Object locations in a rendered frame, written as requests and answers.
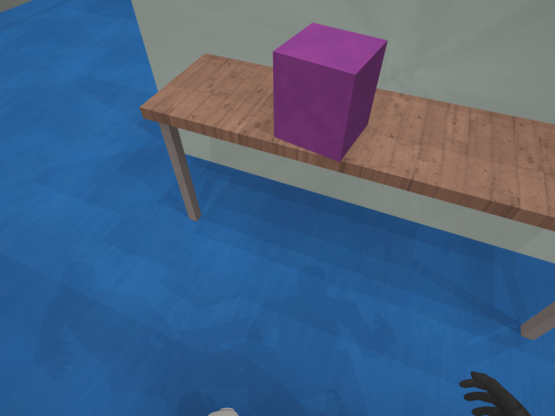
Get right robot hand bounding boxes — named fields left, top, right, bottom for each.
left=460, top=371, right=532, bottom=416

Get table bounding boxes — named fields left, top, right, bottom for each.
left=140, top=54, right=555, bottom=340

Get carton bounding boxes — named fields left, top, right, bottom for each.
left=273, top=23, right=388, bottom=162

